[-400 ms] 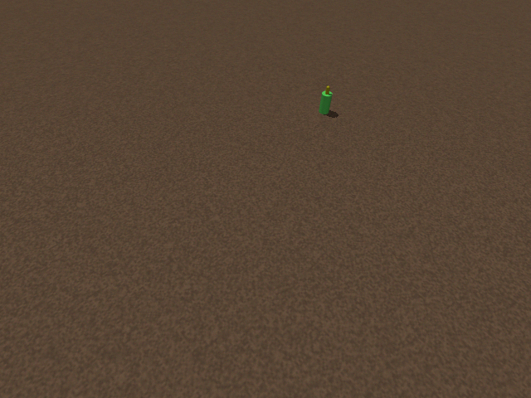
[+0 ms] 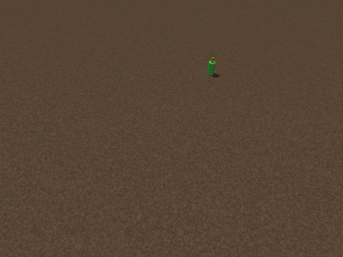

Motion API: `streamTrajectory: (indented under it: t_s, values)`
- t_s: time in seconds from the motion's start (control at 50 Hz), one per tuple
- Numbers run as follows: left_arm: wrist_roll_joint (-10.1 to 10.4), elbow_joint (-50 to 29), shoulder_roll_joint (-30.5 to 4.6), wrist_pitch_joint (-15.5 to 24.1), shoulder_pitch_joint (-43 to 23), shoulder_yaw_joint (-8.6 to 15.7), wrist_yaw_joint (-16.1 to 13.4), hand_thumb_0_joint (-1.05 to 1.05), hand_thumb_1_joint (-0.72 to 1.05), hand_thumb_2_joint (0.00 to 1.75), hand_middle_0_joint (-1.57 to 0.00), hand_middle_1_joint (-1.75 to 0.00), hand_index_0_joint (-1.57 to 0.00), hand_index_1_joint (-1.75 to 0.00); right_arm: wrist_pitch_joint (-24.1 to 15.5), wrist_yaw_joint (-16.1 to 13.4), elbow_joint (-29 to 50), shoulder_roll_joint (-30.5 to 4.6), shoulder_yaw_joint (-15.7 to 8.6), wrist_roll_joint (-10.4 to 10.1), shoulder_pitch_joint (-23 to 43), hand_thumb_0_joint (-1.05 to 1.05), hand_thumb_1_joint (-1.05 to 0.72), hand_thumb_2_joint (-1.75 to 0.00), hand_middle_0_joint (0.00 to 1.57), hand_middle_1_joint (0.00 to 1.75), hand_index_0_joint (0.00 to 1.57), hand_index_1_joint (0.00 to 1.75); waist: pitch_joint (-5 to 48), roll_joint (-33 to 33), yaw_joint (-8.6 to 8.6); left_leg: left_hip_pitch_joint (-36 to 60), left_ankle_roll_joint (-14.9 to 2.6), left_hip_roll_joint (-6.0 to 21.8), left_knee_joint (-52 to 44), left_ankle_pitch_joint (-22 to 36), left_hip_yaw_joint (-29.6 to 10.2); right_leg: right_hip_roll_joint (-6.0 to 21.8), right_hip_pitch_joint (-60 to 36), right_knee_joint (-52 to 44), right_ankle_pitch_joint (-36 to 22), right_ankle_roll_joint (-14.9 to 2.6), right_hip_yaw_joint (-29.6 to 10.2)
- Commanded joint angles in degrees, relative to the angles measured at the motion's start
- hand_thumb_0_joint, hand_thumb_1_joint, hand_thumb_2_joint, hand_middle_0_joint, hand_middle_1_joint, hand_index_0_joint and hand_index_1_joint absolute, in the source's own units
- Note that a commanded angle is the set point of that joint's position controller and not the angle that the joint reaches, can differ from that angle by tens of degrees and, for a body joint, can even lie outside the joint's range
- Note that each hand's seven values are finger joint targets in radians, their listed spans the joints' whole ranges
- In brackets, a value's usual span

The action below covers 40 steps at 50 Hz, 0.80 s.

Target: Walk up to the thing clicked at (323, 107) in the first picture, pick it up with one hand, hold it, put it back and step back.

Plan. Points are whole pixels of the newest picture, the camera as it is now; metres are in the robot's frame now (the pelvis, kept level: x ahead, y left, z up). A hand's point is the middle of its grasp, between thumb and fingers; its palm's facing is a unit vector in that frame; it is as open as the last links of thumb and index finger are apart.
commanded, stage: stand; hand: left
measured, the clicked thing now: (211, 65) +1.89 -0.38 -0.69
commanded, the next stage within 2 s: walk up in 0.72 s
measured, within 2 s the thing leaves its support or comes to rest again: neither
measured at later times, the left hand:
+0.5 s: hand out of the picture +0.07 +0.25 -0.16, palm faces -0.02 -0.94 -0.34, open 7.4 cm
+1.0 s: hand (79, 251) +0.16 +0.23 -0.13, palm faces -0.14 -0.91 -0.39, open 7.4 cm
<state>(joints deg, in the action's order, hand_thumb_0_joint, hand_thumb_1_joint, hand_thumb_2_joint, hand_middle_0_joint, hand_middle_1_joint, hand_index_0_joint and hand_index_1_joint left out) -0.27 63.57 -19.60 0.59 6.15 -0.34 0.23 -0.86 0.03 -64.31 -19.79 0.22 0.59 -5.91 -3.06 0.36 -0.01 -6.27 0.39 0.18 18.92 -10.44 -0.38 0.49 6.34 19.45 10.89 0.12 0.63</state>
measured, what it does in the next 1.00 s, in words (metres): lifts its right foot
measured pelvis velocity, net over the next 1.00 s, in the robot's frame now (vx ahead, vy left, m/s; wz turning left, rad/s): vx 0.05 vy -0.05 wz -0.14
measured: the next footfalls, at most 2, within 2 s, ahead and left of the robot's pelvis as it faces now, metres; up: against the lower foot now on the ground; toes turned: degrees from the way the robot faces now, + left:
right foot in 1.06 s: +0.18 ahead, -0.24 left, +0.00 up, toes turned -15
left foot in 1.52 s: +0.52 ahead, -0.06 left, +0.00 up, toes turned -9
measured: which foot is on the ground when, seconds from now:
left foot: down 0.00-1.00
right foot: down 0.00-0.76, up 0.78-1.00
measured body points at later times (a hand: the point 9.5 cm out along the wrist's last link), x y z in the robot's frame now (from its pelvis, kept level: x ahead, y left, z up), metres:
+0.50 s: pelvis +0.00 +0.00 +0.00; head +0.01 +0.00 +0.45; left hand +0.07 +0.30 -0.13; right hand +0.07 -0.30 -0.13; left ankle +0.00 +0.12 -0.75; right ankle +0.00 -0.12 -0.75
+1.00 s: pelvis +0.05 -0.05 -0.01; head +0.04 -0.07 +0.44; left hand +0.17 +0.28 -0.10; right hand +0.05 -0.40 -0.13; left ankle +0.00 +0.12 -0.75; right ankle +0.11 -0.22 -0.72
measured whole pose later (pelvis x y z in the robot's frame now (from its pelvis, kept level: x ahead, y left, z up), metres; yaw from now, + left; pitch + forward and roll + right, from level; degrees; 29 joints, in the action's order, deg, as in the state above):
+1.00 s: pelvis +0.05 -0.05 -0.01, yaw -8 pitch -2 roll +2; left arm -1.6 57.3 -26.5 -0.4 11.8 5.7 7.8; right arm -4.2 2.5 -58.5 -25.9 -5.9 3.5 -14.1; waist -0.5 0.3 -0.5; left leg -0.3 1.0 5.3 19.6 -17.7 7.1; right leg 6.4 25.9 42.0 19.6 -0.2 0.3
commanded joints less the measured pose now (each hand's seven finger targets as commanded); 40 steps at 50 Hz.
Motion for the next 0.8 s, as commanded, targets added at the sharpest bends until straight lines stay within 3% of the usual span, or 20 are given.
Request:
streamTrajectory:
  t_s: [0.0, 0.12, 0.22, 0.36, 0.68, 0.7, 0.72, 0.74, 0.76, 0.78]
  values:
    - [-0.18, -3.24, -12.15, 1.24, -2.32, 2.38, -0.86, 0.0, 0.9, 0.9, -0.2, -0.3, -0.2, -0.3, -0.89, -0.56, 3.44, -11.96, -2.38, -0.12, 2.1, 0.0, -0.9, -0.9, 0.2, 0.3, 0.2, 0.3, 4.17, -0.82, 0.0, 0.74, -1.57, 6.94, -2.64, 8.03, -4.96, 6.99, -0.32, -3.12, -7.9, -1.49, -5.24]
    - [-0.15, -3.41, -11.96, 1.35, -2.13, 2.36, -0.79, 0.0, 0.9, 0.9, -0.2, -0.3, -0.2, -0.3, -0.96, -0.5, 3.39, -12.16, -2.44, -0.19, 2.25, 0.0, -0.9, -0.9, 0.2, 0.3, 0.2, 0.3, 4.85, 0.08, 0.11, 0.88, -1.55, 7.06, -2.58, 8.27, -4.95, 7.14, -1.1, -3.3, -8.73, -1.65, -5.42]
    - [-0.19, -3.27, -12.45, 1.33, -2.28, 2.5, -0.76, 0.0, 0.9, 0.9, -0.2, -0.3, -0.2, -0.3, -0.84, -0.48, 3.22, -12.0, -2.38, -0.1, 1.83, 0.0, -0.9, -0.9, 0.2, 0.3, 0.2, 0.3, 3.88, -0.42, 0.03, 0.41, -1.54, 6.97, -3.12, 6.0, -4.98, 7.02, -0.35, -3.98, -6.03, -1.62, -5.6]
    - [-0.32, -3.45, -12.58, 1.45, -1.87, 2.46, -0.93, 0.0, 0.9, 0.9, -0.2, -0.3, -0.2, -0.3, -0.75, -0.49, 3.42, -11.98, -2.6, -0.17, 1.55, 0.0, -0.9, -0.9, 0.2, 0.3, 0.2, 0.3, 5.09, -1.15, -0.24, 1.37, -1.48, 7.0, -2.46, 7.97, -4.83, 7.07, -0.83, -3.9, -8.75, -1.53, -5.43]
    - [-0.26, -3.34, -12.49, 1.27, -1.27, 2.46, -0.71, 0.0, 0.9, 0.9, -0.2, -0.3, -0.2, -0.3, -1.01, -0.5, 3.51, -12.35, -2.43, -0.14, 1.51, 0.0, -0.9, -0.9, 0.2, 0.3, 0.2, 0.3, 4.22, -0.46, 0.2, 1.22, -1.47, 7.24, -3.3, 7.41, -5.2, 6.77, -0.24, -3.56, -6.83, -1.65, -5.29]
    - [-1.91, -7.97, -18.83, 1.42, 1.55, 7.48, 1.86, 0.0, 0.9, 0.9, -0.2, -0.3, -0.2, -0.3, -2.79, 0.49, 7.76, -19.75, -7.15, 1.58, -3.04, 0.0, -0.9, -0.9, 0.2, 0.3, 0.2, 0.3, 10.99, -2.91, -1.0, 6.65, -5.55, 7.33, 2.78, -23.33, -4.69, 4.03, 6.4, 1.1, 21.77, -3.72, -8.21]
    - [-2.08, -8.62, -17.62, 0.92, -3.03, 7.08, 3.02, 0.0, 0.9, 0.9, -0.2, -0.3, -0.2, -0.3, -3.2, 0.9, 6.59, -20.33, -8.01, 1.99, -4.42, 0.0, -0.9, -0.9, 0.2, 0.3, 0.2, 0.3, 4.93, -0.16, -3.25, 9.01, -6.69, 8.97, 1.17, -31.57, -6.96, 3.43, 20.38, 5.19, 26.95, -3.46, -7.16]
    - [-1.95, -10.51, -15.68, 0.54, -6.76, 6.94, 3.76, 0.0, 0.9, 0.9, -0.2, -0.3, -0.2, -0.3, -3.43, 0.88, 6.65, -21.82, -8.91, 2.11, -6.58, 0.0, -0.9, -0.9, 0.2, 0.3, 0.2, 0.3, 1.26, 6.89, -5.18, 11.8, -9.12, 14.29, -5.22, -38.13, -13.83, 1.73, 30.87, 15.27, 22.46, -2.22, -3.14]
    - [-2.44, -12.38, -14.63, 0.63, -9.73, 6.9, 4.24, 0.0, 0.9, 0.9, -0.2, -0.3, -0.2, -0.3, -3.81, 0.91, 7.13, -23.07, -9.71, 1.93, -8.58, 0.0, -0.9, -0.9, 0.2, 0.3, 0.2, 0.3, -0.97, 10.85, -6.81, 10.6, -13.47, 23.91, -12.3, -39.92, -22.43, 2.16, 36.29, 27.12, 16.03, -1.65, -1.72]
    - [-2.46, -13.46, -15.32, 1.03, -10.9, 7.02, 4.43, 0.0, 0.9, 0.9, -0.2, -0.3, -0.2, -0.3, -4.39, 0.82, 8.26, -23.44, -9.89, 1.97, -7.39, 0.0, -0.9, -0.9, 0.2, 0.3, 0.2, 0.3, -3.65, 6.53, -6.1, 7.75, -14.97, 27.65, -13.76, -33.84, -24.96, 4.71, 38.45, 30.6, 14.63, -1.57, -6.19]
